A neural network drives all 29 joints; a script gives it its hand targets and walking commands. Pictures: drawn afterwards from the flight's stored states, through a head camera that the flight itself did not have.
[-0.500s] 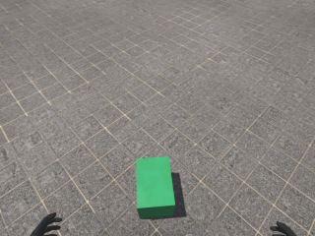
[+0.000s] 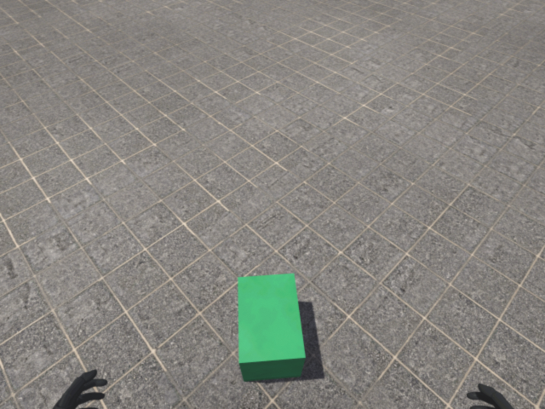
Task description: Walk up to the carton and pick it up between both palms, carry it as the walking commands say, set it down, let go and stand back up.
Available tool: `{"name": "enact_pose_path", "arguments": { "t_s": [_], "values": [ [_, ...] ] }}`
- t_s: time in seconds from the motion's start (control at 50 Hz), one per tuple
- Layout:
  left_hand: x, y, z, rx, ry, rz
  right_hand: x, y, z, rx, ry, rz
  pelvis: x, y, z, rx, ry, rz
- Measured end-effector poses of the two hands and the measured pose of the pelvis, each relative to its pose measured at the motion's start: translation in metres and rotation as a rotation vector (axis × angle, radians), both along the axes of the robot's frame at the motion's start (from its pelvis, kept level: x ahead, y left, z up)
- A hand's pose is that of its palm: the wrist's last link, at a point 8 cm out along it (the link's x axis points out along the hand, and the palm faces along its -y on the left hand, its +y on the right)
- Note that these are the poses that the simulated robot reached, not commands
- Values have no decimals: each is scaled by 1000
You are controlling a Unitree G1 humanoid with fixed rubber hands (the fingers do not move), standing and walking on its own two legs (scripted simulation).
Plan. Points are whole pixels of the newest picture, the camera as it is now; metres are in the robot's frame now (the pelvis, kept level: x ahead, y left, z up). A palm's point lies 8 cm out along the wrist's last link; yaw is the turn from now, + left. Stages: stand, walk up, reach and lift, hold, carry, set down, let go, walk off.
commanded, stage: reach and lift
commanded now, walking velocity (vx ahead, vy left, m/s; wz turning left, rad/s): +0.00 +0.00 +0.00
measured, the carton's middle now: (269, 327) +0.47 +0.02 -0.64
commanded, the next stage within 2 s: none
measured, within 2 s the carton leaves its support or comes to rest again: neither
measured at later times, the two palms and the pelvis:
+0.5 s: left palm (120, 347) +0.25 +0.27 -0.10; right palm (438, 351) +0.23 -0.27 -0.11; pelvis +0.02 +0.00 -0.01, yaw +1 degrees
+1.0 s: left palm (159, 305) +0.34 +0.23 -0.14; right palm (388, 303) +0.34 -0.22 -0.15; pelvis -0.04 +0.00 -0.06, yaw +2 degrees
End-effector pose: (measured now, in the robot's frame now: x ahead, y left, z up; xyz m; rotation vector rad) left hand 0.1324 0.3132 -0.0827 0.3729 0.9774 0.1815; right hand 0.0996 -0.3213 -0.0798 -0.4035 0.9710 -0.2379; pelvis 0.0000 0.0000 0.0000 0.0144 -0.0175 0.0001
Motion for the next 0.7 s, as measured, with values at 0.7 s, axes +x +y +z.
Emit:
{"name": "enact_pose_path", "arguments": {
  "t_s": [0.7],
  "values": [
    [132,-50,-45,-112,-153,42,165,71,-45,163,-122,98,4,2,-29,-8,333,26]
  ]
}}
